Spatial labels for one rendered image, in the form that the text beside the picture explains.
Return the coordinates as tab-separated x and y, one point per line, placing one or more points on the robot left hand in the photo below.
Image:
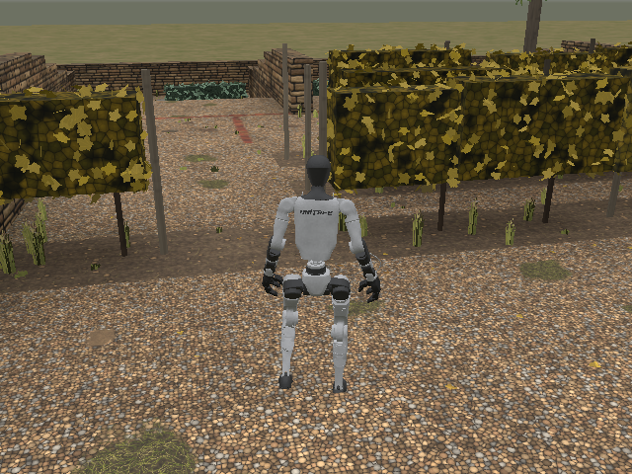
267	280

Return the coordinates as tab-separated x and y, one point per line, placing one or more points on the left robot foot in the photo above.
285	381

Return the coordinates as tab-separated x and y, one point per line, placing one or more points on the robot right hand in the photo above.
375	288

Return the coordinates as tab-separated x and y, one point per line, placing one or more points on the robot right thigh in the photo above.
340	289

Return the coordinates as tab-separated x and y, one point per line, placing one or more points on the robot left upper arm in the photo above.
285	207

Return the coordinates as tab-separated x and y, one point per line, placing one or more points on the robot right upper arm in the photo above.
347	207

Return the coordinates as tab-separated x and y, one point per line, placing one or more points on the left robot forearm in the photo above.
271	260

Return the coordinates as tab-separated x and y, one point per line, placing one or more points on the right robot forearm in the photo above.
365	263

